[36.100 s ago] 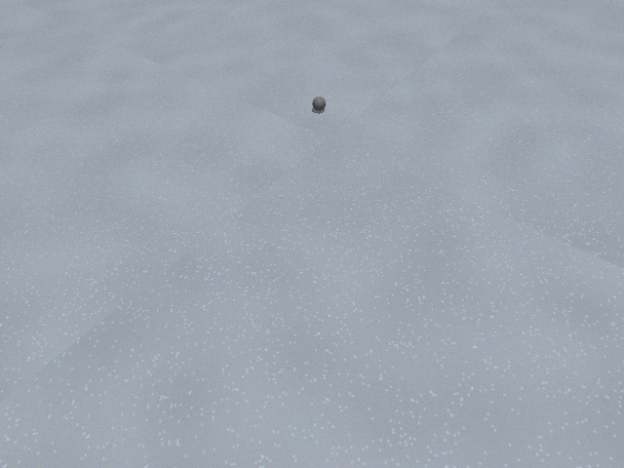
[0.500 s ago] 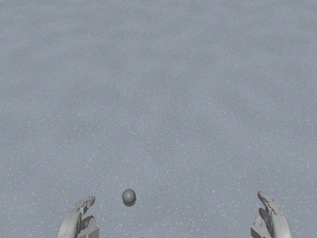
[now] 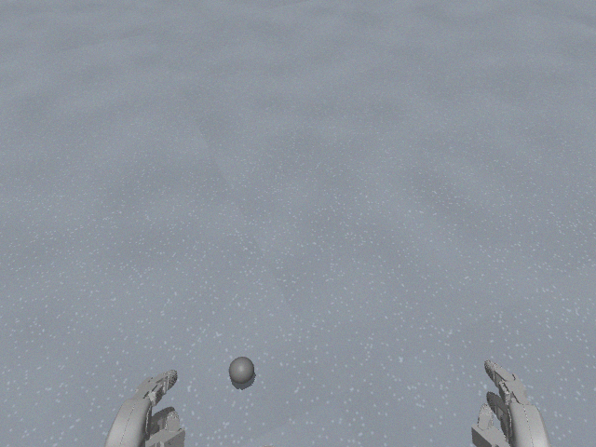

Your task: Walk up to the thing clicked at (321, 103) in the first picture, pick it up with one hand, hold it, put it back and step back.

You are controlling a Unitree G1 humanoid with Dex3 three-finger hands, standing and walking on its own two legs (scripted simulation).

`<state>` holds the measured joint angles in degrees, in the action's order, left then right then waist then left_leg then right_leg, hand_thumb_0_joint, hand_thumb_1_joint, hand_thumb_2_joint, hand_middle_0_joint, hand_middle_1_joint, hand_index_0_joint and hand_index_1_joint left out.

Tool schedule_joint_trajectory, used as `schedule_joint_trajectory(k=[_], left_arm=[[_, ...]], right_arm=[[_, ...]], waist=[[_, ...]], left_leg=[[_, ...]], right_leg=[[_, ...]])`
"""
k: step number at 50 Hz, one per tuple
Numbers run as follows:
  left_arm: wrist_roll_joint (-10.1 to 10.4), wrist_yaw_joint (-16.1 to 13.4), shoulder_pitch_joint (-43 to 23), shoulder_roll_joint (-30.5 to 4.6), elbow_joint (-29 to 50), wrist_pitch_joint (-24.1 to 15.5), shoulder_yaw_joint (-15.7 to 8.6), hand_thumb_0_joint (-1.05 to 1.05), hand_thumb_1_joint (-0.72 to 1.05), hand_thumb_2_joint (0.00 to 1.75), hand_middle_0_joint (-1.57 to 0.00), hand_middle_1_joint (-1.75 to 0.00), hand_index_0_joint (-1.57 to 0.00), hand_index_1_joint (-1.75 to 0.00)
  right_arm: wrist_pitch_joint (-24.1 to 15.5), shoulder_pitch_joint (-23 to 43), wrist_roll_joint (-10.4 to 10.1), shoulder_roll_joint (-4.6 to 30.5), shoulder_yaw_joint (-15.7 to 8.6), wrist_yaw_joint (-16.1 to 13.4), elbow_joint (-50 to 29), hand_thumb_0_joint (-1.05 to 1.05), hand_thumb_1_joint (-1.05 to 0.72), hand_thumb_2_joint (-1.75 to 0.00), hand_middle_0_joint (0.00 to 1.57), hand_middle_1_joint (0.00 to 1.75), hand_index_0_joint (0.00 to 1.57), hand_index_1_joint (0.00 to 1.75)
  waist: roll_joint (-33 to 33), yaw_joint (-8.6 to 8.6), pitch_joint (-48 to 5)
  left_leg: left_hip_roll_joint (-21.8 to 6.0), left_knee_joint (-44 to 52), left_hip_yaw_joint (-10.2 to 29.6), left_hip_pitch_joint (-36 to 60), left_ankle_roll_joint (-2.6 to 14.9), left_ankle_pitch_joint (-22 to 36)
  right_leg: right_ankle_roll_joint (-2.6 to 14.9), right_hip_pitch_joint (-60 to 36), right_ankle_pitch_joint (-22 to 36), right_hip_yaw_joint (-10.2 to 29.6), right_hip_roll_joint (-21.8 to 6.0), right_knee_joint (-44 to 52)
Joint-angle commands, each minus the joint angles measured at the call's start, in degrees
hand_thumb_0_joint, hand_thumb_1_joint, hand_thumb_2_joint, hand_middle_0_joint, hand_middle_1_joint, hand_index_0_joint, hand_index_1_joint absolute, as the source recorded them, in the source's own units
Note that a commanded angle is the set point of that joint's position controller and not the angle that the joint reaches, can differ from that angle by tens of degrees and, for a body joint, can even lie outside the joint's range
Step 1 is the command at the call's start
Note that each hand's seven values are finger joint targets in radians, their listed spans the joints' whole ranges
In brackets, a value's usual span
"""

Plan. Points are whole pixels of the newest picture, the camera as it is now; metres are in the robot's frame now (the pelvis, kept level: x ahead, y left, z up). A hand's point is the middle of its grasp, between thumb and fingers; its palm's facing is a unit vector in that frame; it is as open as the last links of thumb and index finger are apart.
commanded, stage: home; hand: left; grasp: from above
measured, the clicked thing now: (241, 370) +0.45 +0.23 -0.67
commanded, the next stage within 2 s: stand in 0.14 s
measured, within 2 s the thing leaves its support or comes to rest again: neither
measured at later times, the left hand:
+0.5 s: hand out of the picture +0.11 +0.23 -0.10, palm faces +0.02 -0.94 -0.34, open 7.4 cm
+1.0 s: hand out of the picture +0.03 +0.23 -0.10, palm faces +0.04 -0.95 -0.32, open 7.4 cm
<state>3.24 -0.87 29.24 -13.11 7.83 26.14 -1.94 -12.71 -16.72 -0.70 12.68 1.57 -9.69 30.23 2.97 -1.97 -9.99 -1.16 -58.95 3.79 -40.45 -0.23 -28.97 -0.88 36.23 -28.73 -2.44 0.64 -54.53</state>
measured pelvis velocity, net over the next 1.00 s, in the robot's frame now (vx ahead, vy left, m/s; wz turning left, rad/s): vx -0.02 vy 0.00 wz -0.01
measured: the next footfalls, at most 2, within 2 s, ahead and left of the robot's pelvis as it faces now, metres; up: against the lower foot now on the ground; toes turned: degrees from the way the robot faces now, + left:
none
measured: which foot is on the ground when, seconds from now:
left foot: down 0.00-1.00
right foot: down 0.00-1.00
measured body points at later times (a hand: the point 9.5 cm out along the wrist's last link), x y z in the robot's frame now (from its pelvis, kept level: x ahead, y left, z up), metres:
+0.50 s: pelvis -0.02 +0.00 +0.03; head +0.01 +0.00 +0.48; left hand +0.11 +0.28 -0.07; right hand +0.10 -0.27 -0.08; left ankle +0.00 +0.12 -0.68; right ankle -0.02 -0.13 -0.68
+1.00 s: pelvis -0.02 +0.00 +0.06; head -0.02 +0.00 +0.51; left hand +0.03 +0.28 -0.07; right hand +0.06 -0.27 -0.08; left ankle +0.00 +0.12 -0.68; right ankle -0.02 -0.13 -0.68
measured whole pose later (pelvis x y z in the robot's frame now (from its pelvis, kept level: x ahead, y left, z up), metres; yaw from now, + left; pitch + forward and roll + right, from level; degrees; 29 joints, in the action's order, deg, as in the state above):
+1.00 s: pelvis -0.02 +0.00 +0.06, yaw -1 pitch -4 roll +0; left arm -1.5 -1.6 10.7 -15.7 -62.4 0.6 -2.4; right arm -0.4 -9.1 1.4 15.8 -2.0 -1.2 62.0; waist 0.9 1.2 3.2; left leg 0.6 -24.2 0.8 -7.9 0.3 -12.0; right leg -1.4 6.3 -13.3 0.1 -1.5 -24.0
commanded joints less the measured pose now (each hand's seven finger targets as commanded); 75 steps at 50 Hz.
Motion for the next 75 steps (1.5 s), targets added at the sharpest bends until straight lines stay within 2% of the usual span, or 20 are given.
schedule_joint_trajectory(k=[1,6,8,11,12,13,14,15,17,19,22,25,30,34,42,52,57,64,68,75], left_arm=[[-0.38,-0.71,-0.92,-6.65,10.86,-2.60,-4.27,0.00,0.90,0.90,-0.20,-0.30,-0.20,-0.30],[-0.47,-0.59,-1.42,-5.42,12.04,-2.66,-2.46,0.00,0.90,0.90,-0.20,-0.30,-0.20,-0.30],[-0.42,-0.88,-1.25,-6.85,11.61,-2.58,-3.96,0.00,0.90,0.90,-0.20,-0.30,-0.20,-0.30],[-0.39,-0.66,-0.43,-5.52,10.96,-2.55,-2.88,0.00,0.90,0.90,-0.20,-0.30,-0.20,-0.30],[-6.83,-2.86,-18.26,-10.97,-9.14,-14.72,-2.81,0.00,0.90,0.90,-0.20,-0.30,-0.20,-0.30],[-7.06,-2.59,-12.76,-11.55,-18.63,-18.75,-4.04,0.00,0.90,0.90,-0.20,-0.30,-0.20,-0.30],[-7.53,-2.38,-12.27,-12.39,-21.54,-20.79,-3.92,0.00,0.90,0.90,-0.20,-0.30,-0.20,-0.30],[-7.48,-1.96,-14.09,-12.61,-23.18,-21.86,-3.52,0.00,0.90,0.90,-0.20,-0.30,-0.20,-0.30],[-6.84,-1.48,-15.85,-12.58,-27.99,-23.54,-3.00,0.00,0.90,0.90,-0.20,-0.30,-0.20,-0.30],[-6.20,-1.37,-16.91,-12.21,-32.47,-23.84,-3.43,0.00,0.90,0.90,-0.20,-0.30,-0.20,-0.30],[-5.80,-1.54,-18.41,-11.62,-39.00,-24.86,-3.25,0.00,0.90,0.90,-0.20,-0.30,-0.20,-0.30],[-6.01,-1.47,-19.69,-12.25,-44.14,-26.16,-3.49,0.00,0.90,0.90,-0.20,-0.30,-0.20,-0.30],[-5.34,-1.49,-18.79,-11.00,-51.85,-26.65,-3.01,0.00,0.90,0.90,-0.20,-0.30,-0.20,-0.30],[-5.10,-1.57,-18.60,-12.24,-57.08,-26.97,-3.10,0.00,0.90,0.90,-0.20,-0.30,-0.20,-0.30],[-4.81,-1.79,-19.35,-12.93,-64.05,-27.01,-2.53,0.00,0.90,0.90,-0.20,-0.30,-0.20,-0.30],[-5.06,-1.42,-20.89,-13.83,-68.22,-26.96,-2.21,0.00,0.90,0.90,-0.20,-0.30,-0.20,-0.30],[-4.86,-1.27,-21.55,-13.91,-69.06,-27.29,-2.08,0.00,0.90,0.90,-0.20,-0.30,-0.20,-0.30],[-4.68,-1.16,-22.75,-15.09,-70.04,-27.34,-1.96,0.00,0.90,0.90,-0.20,-0.30,-0.20,-0.30],[-4.44,-1.12,-23.65,-15.36,-70.06,-27.53,-2.01,0.00,0.90,0.90,-0.20,-0.30,-0.20,-0.30],[-4.44,-0.82,-23.69,-15.45,-70.77,-27.30,-1.77,0.00,0.90,0.90,-0.20,-0.30,-0.20,-0.30]], right_arm=[[-3.16,3.82,0.22,7.37,-3.23,-1.04,-9.62,0.00,-0.90,-0.90,0.20,0.30,0.20,0.30],[-3.24,3.97,0.12,7.03,-2.90,-1.02,-9.82,0.00,-0.90,-0.90,0.20,0.30,0.20,0.30],[-3.18,3.71,0.13,7.51,-3.17,-1.07,-9.43,0.00,-0.90,-0.90,0.20,0.30,0.20,0.30],[-3.12,3.91,0.18,7.16,-2.94,-0.92,-9.92,0.00,-0.90,-0.90,0.20,0.30,0.20,0.30],[2.80,8.38,7.75,13.01,-4.87,2.50,5.07,0.00,-0.90,-0.90,0.20,0.30,0.20,0.30],[4.84,8.27,7.27,13.52,-6.00,3.98,5.58,0.00,-0.90,-0.90,0.20,0.30,0.20,0.30],[5.83,7.62,7.21,13.57,-5.92,5.00,5.03,0.00,-0.90,-0.90,0.20,0.30,0.20,0.30],[6.54,5.38,7.40,13.49,-5.52,5.72,5.09,0.00,-0.90,-0.90,0.20,0.30,0.20,0.30],[7.07,6.66,4.43,11.74,-5.50,7.49,7.63,0.00,-0.90,-0.90,0.20,0.30,0.20,0.30],[7.69,8.82,3.48,11.78,-5.86,8.30,8.90,0.00,-0.90,-0.90,0.20,0.30,0.20,0.30],[8.45,9.42,3.62,11.94,-6.46,8.71,11.91,0.00,-0.90,-0.90,0.20,0.30,0.20,0.30],[9.40,8.83,3.84,11.67,-6.47,8.62,14.18,0.00,-0.90,-0.90,0.20,0.30,0.20,0.30],[9.72,8.64,3.65,13.10,-6.48,8.18,18.14,0.00,-0.90,-0.90,0.20,0.30,0.20,0.30],[10.19,8.49,3.05,13.22,-6.27,7.68,21.06,0.00,-0.90,-0.90,0.20,0.30,0.20,0.30],[10.70,8.52,2.31,13.80,-5.99,7.35,26.16,0.00,-0.90,-0.90,0.20,0.30,0.20,0.30],[11.57,9.94,2.30,14.11,-5.80,7.87,29.29,0.00,-0.90,-0.90,0.20,0.30,0.20,0.30],[11.27,10.65,2.13,14.48,-5.51,8.01,30.02,0.00,-0.90,-0.90,0.20,0.30,0.20,0.30],[11.57,10.30,2.04,14.91,-5.29,8.26,31.28,0.00,-0.90,-0.90,0.20,0.30,0.20,0.30],[11.35,10.30,2.01,15.20,-5.03,8.26,31.59,0.00,-0.90,-0.90,0.20,0.30,0.20,0.30],[11.47,10.56,1.93,15.65,-4.62,8.26,32.06,0.00,-0.90,-0.90,0.20,0.30,0.20,0.30]], waist=[[-0.50,-0.43,-3.41],[0.27,-0.59,-4.00],[0.15,-0.36,-3.84],[0.08,-0.33,-3.32],[-3.10,4.38,11.22],[-5.15,3.97,5.21],[-6.92,3.19,3.70],[-4.64,1.62,4.82],[-3.31,2.87,2.70],[-6.10,3.57,3.03],[-2.67,3.95,3.63],[-3.78,2.92,5.89],[0.28,3.46,8.82],[-2.19,3.20,9.57],[-2.89,2.89,10.43],[-3.24,2.60,13.95],[-2.18,2.65,12.51],[-3.91,2.32,13.70],[-2.99,2.18,11.56],[-2.57,2.31,12.60]], left_leg=[[0.94,9.67,-0.96,6.46,1.02,12.89],[0.83,9.62,-0.84,7.21,0.90,14.75],[0.83,9.80,-0.74,6.64,0.89,13.85],[0.69,10.18,-0.45,6.33,0.81,12.98],[-1.79,15.98,1.31,6.73,3.59,20.93],[-1.16,15.31,-0.21,11.29,4.33,22.93],[-0.55,14.55,-0.76,13.78,4.43,23.99],[-0.68,16.17,0.42,13.29,4.22,21.84],[-0.27,18.57,0.57,16.94,4.15,19.95],[0.06,19.20,-0.24,19.75,3.48,20.05],[-1.38,23.09,2.30,21.15,4.09,15.00],[-1.00,25.00,1.53,22.27,3.89,13.37],[-3.61,32.45,5.03,24.19,3.86,16.21],[-3.24,33.72,3.59,27.60,2.96,21.96],[-3.60,37.60,2.63,32.75,2.10,25.23],[-3.63,42.28,2.95,31.20,1.46,14.71],[-4.12,42.11,2.61,32.71,1.51,18.62],[-4.04,42.11,2.33,32.33,1.30,17.94],[-4.46,42.08,2.09,32.62,1.44,21.09],[-4.72,43.08,2.35,31.84,1.40,18.70]], right_leg=[[0.84,-0.83,12.00,-1.10,1.00,8.68],[0.88,-0.96,13.59,-1.29,1.13,8.14],[1.04,-0.86,12.53,-1.16,1.07,8.08],[1.08,-0.47,11.81,-1.44,1.16,7.99],[3.56,-9.54,12.87,4.34,-3.11,10.81],[5.27,-12.30,13.77,7.05,-3.94,12.50],[6.04,-12.32,15.83,8.01,-4.50,12.99],[5.71,-11.74,15.77,7.92,-3.75,13.10],[4.70,-16.46,18.11,7.67,-4.92,13.43],[4.28,-15.44,17.01,8.38,-5.41,16.05],[3.24,-16.79,12.84,7.18,-5.19,18.46],[3.10,-17.46,12.52,8.12,-5.76,22.02],[2.30,-21.09,16.25,5.96,-4.48,23.71],[2.55,-24.39,21.36,6.87,-5.73,27.73],[1.85,-27.41,23.37,6.81,-6.30,32.96],[1.42,-26.91,14.64,6.92,-6.00,37.60],[1.53,-28.24,18.84,7.36,-6.74,37.76],[1.50,-27.61,15.20,7.88,-6.77,39.56],[1.67,-30.09,19.88,8.06,-7.26,38.84],[1.79,-29.43,17.85,7.49,-6.79,38.90]])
